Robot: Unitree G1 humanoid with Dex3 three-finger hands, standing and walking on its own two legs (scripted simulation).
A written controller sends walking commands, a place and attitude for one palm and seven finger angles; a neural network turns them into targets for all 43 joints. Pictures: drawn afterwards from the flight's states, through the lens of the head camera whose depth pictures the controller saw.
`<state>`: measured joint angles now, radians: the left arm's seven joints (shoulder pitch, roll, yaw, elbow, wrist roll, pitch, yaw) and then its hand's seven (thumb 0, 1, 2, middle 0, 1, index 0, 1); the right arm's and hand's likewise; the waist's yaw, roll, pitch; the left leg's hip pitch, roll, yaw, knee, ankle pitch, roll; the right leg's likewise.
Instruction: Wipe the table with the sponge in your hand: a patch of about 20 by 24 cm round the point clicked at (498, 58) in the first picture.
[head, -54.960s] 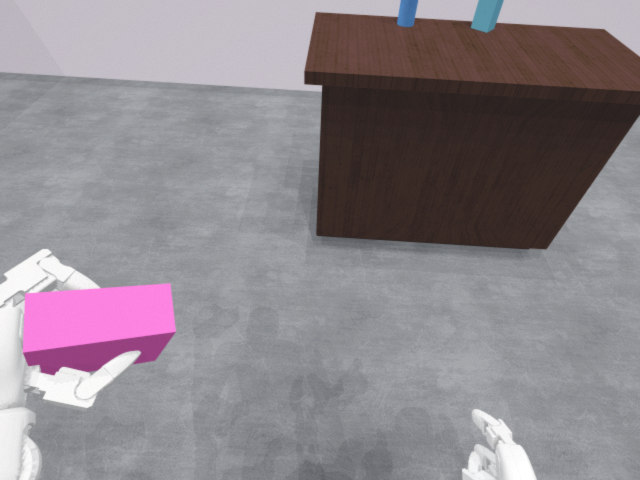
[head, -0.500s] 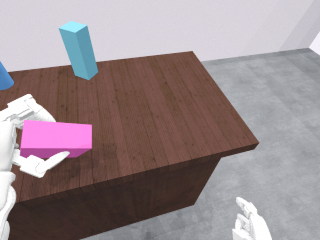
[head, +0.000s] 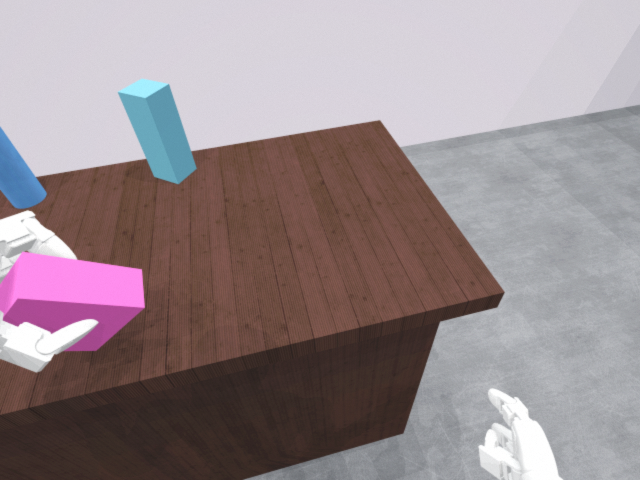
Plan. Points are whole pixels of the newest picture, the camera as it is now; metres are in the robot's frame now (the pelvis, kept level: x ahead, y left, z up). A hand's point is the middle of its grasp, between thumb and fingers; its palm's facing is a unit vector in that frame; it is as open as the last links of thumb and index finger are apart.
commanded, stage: turn the palm down, sponge in hand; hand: left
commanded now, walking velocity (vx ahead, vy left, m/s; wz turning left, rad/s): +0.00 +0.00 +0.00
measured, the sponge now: (82, 309) +0.22 +0.29 +0.15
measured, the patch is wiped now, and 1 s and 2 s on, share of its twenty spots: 0.00 0.00 0.00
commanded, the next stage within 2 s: move the sponge above the wiping area in 1.64 s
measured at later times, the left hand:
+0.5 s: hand (72, 280) +0.23 +0.29 +0.18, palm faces +0.22 -0.38 -0.90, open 9.1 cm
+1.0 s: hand (70, 269) +0.23 +0.29 +0.20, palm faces +0.15 -0.19 -0.97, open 9.1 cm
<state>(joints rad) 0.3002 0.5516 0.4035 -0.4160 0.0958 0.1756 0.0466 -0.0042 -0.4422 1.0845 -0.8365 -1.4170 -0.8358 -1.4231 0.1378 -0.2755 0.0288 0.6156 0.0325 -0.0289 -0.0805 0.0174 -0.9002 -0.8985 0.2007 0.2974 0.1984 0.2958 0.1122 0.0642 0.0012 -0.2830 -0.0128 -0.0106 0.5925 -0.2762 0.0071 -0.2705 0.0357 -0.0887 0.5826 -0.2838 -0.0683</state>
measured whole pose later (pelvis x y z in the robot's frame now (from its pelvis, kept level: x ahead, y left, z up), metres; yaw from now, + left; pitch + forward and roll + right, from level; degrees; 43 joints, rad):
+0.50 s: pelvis +0.01 +0.00 +0.00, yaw -2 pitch -2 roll +1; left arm 0.29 0.69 0.31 -0.44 0.30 0.37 -0.05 0.00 -0.44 1.09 -0.84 -1.42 -0.83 -1.43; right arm 0.14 -0.31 0.01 0.59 0.07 0.02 -0.13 0.02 -0.90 -0.90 0.20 0.30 0.20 0.30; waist 0.10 0.10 0.02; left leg -0.26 0.00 0.03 0.58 -0.29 0.00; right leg -0.27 0.05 -0.05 0.60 -0.30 -0.07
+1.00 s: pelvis -0.01 +0.03 +0.01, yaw -2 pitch -4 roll +1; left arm 0.06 0.66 0.03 -0.48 0.66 0.49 -0.17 0.00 -0.45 1.09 -0.84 -1.42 -0.84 -1.43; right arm -0.01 -0.27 0.08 0.61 0.06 0.04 -0.10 0.02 -0.90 -0.90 0.20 0.30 0.20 0.30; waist 0.15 0.12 0.04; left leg -0.18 -0.05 0.04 0.44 -0.19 0.05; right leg -0.20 0.00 -0.03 0.48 -0.21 -0.03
